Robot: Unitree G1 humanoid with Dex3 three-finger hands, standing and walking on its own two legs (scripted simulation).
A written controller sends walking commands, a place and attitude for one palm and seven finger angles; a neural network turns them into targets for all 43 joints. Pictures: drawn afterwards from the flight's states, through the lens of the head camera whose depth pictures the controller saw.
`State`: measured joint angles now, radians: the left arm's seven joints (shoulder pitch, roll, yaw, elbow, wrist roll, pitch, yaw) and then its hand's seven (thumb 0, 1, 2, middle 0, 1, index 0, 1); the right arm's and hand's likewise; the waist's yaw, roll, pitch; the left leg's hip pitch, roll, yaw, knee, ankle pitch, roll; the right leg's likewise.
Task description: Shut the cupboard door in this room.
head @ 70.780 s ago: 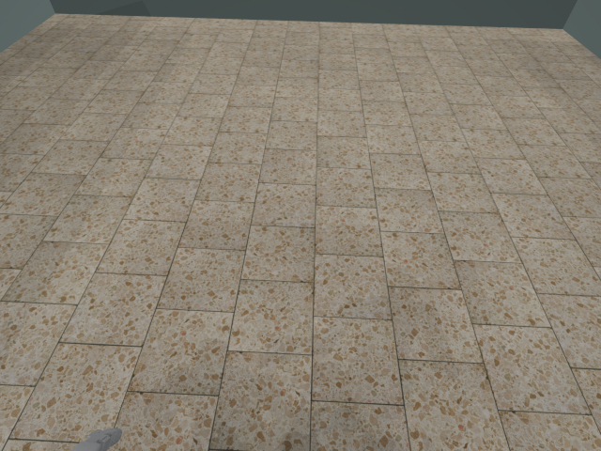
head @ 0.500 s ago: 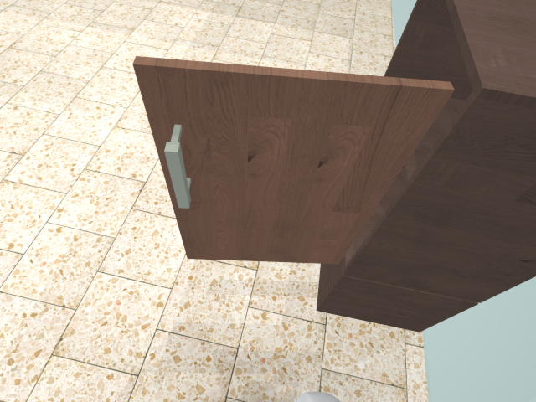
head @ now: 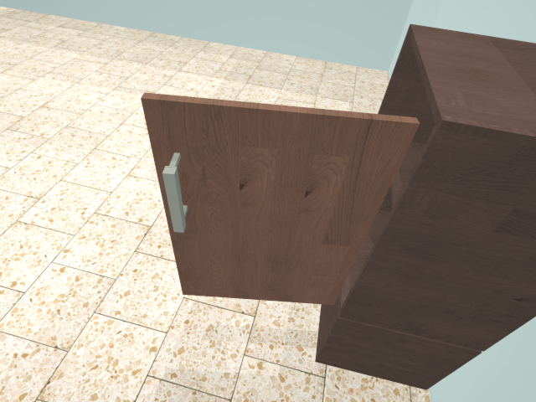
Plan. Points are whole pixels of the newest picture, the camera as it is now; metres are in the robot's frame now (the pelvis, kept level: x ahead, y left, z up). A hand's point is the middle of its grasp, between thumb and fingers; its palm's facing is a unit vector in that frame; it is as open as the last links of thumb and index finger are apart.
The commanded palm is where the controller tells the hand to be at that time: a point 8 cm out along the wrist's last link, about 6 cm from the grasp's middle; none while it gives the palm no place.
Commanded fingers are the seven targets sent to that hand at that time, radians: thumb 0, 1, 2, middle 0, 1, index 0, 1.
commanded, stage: come to a stop and stand still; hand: left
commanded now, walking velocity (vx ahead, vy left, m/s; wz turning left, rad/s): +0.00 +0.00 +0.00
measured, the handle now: (177, 194) +0.44 +0.20 +0.06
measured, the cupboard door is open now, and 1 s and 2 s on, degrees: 100 100 100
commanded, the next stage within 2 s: look again from close up in 0.02 s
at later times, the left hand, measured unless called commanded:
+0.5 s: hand out of the picture -0.08 +0.21 -0.17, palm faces +0.02 -0.98 -0.20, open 7.4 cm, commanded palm none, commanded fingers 0.00 0.90 0.90 -0.20 -0.30 -0.20 -0.30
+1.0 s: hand out of the picture -0.16 +0.20 -0.16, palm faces +0.06 -0.99 -0.14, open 7.4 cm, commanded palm none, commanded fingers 0.00 0.90 0.90 -0.20 -0.30 -0.20 -0.30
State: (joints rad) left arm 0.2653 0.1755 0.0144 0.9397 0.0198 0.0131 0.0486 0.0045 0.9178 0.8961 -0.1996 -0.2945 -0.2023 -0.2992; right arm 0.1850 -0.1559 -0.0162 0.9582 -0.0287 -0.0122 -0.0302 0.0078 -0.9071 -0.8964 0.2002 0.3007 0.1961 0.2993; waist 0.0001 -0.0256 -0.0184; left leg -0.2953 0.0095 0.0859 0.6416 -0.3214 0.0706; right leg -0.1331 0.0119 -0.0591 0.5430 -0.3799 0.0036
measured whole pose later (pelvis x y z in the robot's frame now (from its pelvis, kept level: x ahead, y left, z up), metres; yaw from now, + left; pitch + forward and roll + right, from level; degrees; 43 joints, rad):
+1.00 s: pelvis -0.08 +0.05 +0.01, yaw -1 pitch -2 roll -1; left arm 0.49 0.13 0.02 1.09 0.04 0.04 0.03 0.00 0.91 0.90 -0.20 -0.29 -0.20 -0.30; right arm 0.25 -0.15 -0.05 1.11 -0.02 0.04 -0.03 0.01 -0.91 -0.90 0.20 0.30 0.20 0.30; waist 0.02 -0.01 -0.01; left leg -0.28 -0.06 0.16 0.39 -0.17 0.10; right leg -0.19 -0.04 -0.03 0.48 -0.34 -0.03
